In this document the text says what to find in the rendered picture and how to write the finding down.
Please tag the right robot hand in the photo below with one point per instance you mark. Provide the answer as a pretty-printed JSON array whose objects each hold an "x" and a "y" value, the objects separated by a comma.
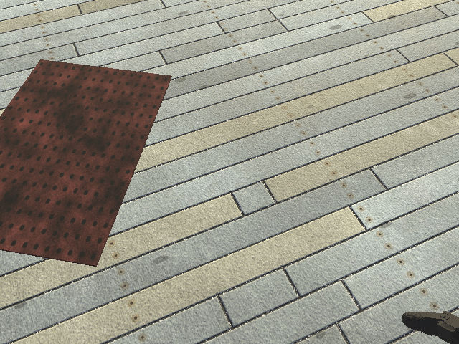
[{"x": 444, "y": 325}]

